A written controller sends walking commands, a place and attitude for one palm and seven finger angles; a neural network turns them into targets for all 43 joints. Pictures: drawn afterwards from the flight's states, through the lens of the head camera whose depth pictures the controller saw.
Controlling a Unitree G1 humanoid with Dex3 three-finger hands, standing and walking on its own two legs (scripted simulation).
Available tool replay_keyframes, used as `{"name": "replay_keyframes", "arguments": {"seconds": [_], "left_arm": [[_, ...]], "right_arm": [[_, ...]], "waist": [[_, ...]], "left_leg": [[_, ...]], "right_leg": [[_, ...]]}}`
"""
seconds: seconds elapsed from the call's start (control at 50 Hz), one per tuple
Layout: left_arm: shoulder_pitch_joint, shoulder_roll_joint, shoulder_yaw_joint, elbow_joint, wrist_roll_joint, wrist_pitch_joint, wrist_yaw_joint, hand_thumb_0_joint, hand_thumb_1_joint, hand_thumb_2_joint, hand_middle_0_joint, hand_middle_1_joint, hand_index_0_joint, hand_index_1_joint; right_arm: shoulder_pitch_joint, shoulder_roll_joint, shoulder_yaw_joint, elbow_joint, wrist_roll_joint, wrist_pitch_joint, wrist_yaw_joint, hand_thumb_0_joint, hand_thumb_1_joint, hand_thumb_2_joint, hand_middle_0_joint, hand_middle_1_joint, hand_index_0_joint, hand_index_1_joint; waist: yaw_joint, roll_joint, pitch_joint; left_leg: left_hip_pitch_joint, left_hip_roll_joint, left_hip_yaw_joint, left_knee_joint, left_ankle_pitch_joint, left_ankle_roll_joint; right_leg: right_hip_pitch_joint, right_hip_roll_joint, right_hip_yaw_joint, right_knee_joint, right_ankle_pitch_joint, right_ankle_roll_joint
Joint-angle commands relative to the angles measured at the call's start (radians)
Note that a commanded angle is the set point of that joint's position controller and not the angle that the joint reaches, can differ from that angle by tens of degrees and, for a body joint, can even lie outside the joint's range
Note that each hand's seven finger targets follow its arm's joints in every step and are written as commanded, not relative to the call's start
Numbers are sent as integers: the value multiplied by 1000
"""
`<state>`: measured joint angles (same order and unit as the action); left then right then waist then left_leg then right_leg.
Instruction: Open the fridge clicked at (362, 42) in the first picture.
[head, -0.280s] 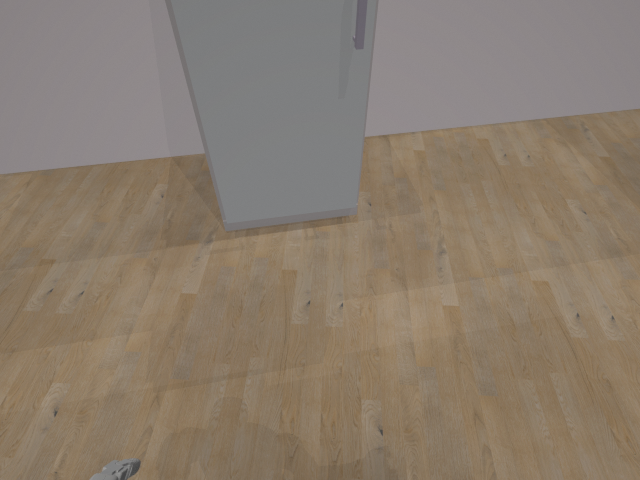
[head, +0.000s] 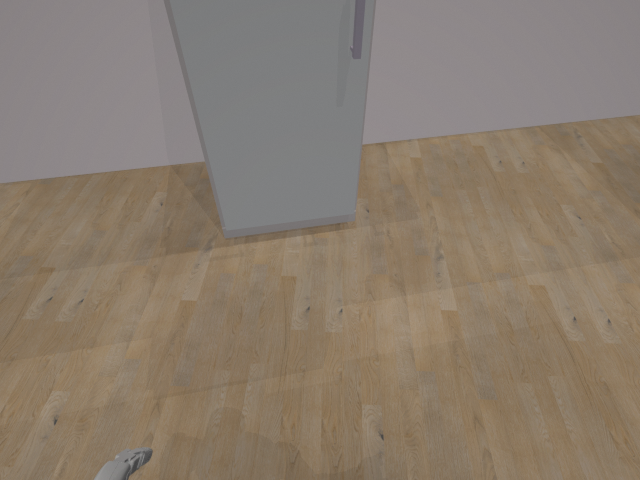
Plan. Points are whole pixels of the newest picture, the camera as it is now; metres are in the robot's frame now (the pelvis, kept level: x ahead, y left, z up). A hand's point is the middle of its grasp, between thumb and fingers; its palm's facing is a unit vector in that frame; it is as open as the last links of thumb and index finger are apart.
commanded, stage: stand and wait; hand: right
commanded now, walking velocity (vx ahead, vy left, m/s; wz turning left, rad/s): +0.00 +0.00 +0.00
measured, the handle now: (357, 7) +1.25 -0.04 +0.14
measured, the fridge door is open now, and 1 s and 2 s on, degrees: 0 0 0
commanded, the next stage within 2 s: look at it before walking up in 0.54 s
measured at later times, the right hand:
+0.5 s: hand out of the picture +0.06 -0.23 -0.15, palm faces -0.03 +0.94 -0.33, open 7.4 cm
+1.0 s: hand out of the picture +0.06 -0.22 -0.15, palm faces -0.04 +0.94 -0.33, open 7.4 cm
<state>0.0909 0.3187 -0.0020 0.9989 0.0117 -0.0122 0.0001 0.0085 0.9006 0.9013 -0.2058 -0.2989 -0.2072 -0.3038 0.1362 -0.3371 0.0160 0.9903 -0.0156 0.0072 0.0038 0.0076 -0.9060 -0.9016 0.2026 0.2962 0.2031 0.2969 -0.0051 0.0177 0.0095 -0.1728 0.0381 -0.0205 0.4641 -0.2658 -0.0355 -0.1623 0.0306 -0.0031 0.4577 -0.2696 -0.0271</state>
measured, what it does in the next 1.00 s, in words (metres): stands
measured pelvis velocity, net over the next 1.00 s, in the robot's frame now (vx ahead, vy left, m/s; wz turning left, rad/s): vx -0.02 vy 0.02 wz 0.01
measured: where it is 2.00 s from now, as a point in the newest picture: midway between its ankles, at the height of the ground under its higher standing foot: outside the picture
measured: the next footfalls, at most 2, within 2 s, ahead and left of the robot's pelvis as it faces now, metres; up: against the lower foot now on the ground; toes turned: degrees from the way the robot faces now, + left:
none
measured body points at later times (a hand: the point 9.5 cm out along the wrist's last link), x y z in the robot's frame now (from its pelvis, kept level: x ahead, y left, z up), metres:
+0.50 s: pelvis -0.01 +0.02 +0.00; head -0.01 +0.01 +0.45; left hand +0.06 +0.31 -0.13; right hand +0.06 -0.28 -0.13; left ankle -0.01 +0.14 -0.74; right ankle -0.01 -0.10 -0.74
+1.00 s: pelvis -0.02 +0.02 +0.01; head -0.02 +0.02 +0.46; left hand +0.05 +0.32 -0.13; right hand +0.06 -0.27 -0.13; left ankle -0.01 +0.14 -0.74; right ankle -0.01 -0.10 -0.74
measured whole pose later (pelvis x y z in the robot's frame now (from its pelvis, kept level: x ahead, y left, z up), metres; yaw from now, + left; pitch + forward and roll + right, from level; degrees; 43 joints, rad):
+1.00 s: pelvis -0.02 +0.02 +0.01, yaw +0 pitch -2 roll +0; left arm 0.13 0.33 0.00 1.11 0.00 -0.01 0.00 0.01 0.90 0.90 -0.20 -0.30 -0.21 -0.30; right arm 0.15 -0.34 0.01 1.08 -0.01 0.00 0.01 0.01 -0.91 -0.90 0.20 0.30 0.20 0.30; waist 0.00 0.01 0.03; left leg -0.16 0.01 -0.01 0.38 -0.20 -0.01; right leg -0.14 0.00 0.00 0.37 -0.20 0.01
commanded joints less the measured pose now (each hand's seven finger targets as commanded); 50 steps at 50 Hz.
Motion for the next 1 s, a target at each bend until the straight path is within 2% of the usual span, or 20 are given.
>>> {"name": "replay_keyframes", "arguments": {"seconds": [0.0, 0.24, 0.38, 0.54, 0.72, 0.9, 0.98], "left_arm": [[-50, 222, 52, -61, 0, -24, 12, 0, 900, 900, -200, -300, -200, -300], [-41, 224, 43, -5, -3, -21, 11, 0, 900, 900, -200, -300, -200, -300], [-25, 229, 41, 23, -3, -22, 10, 0, 900, 900, -200, -300, -200, -300], [-20, 226, 40, 38, -3, -20, 9, 0, 900, 900, -200, -300, -200, -300], [-14, 224, 39, 42, -4, -22, 9, 0, 900, 900, -200, -300, -200, -300], [-12, 223, 40, 46, -5, -21, 10, 0, 900, 900, -200, -300, -200, -300], [-12, 223, 39, 51, -4, -22, 11, 0, 900, 900, -200, -300, -200, -300]], "right_arm": [[-45, -204, -53, -62, 2, -27, -19, 0, -900, -900, 200, 300, 200, 300], [-35, -208, -49, -13, 6, -30, -16, 0, -900, -900, 200, 300, 200, 300], [-36, -210, -48, 8, 8, -32, -16, 0, -900, -900, 200, 300, 200, 300], [-39, -209, -48, 17, 5, -33, -16, 0, -900, -900, 200, 300, 200, 300], [-39, -207, -48, 17, 5, -33, -16, 0, -900, -900, 200, 300, 200, 300], [-31, -207, -50, 23, 4, -37, -17, 0, -900, -900, 200, 300, 200, 300], [-32, -205, -48, 26, 4, -35, -16, 0, -900, -900, 200, 300, 200, 300]], "waist": [[5, -23, -65], [4, -22, -47], [5, -20, -51], [4, -8, -18], [3, -23, -31], [5, -3, -41], [6, -18, -33]], "left_leg": [[28, 72, -57, -59, 212, 61], [32, 81, -79, -104, 177, 65], [37, 83, -84, -118, 175, 66], [11, 80, -97, -145, 106, 67], [17, 78, -95, -145, 119, 65], [22, 80, -97, -147, 164, 67], [18, 77, -95, -147, 158, 66]], "right_leg": [[10, -132, 105, -84, 257, -20], [9, -135, 108, -116, 185, -11], [17, -138, 109, -125, 185, -6], [2, -138, 112, -144, 133, -3], [9, -141, 113, -147, 146, -2], [26, -143, 108, -139, 177, 0], [27, -146, 110, -152, 170, 1]]}}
